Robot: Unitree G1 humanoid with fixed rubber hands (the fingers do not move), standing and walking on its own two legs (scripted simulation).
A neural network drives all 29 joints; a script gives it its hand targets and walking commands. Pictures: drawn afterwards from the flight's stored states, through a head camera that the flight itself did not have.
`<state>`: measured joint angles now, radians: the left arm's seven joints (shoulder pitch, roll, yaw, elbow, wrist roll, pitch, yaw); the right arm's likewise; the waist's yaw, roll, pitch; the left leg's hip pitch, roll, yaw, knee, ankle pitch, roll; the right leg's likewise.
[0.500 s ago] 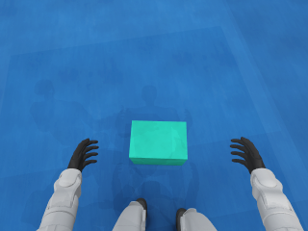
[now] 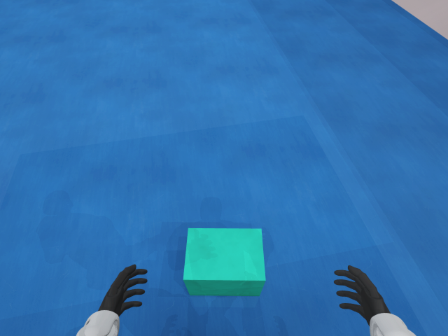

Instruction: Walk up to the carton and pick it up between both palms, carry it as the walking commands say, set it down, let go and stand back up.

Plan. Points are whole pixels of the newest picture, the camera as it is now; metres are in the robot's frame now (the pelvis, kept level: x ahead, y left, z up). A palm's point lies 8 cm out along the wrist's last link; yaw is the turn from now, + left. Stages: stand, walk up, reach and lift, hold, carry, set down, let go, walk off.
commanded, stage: let go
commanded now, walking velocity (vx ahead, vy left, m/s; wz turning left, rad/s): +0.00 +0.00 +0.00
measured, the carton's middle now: (224, 262) +0.45 +0.03 -0.66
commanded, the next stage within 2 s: stand in 0.12 s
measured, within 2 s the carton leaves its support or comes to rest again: neither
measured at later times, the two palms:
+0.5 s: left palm (75, 323) +0.14 +0.30 -0.09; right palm (396, 318) +0.16 -0.28 -0.08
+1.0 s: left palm out of the picture +0.11 +0.32 -0.10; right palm out of the picture +0.12 -0.28 -0.09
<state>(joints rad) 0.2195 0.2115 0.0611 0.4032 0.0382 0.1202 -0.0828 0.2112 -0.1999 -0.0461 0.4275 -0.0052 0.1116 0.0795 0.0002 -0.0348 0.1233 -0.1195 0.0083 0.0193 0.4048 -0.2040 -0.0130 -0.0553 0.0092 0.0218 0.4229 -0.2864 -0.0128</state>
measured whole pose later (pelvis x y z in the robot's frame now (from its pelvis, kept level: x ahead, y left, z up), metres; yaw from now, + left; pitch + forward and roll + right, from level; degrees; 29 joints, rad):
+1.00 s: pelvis +0.01 +0.02 +0.00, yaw +0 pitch -2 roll +0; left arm 0.19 0.37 0.00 0.88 0.03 0.00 0.02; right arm 0.15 -0.36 -0.01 0.94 -0.03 -0.01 -0.02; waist 0.00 -0.02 0.00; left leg -0.16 -0.01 0.02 0.41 -0.22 0.01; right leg -0.07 -0.01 0.02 0.38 -0.28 0.02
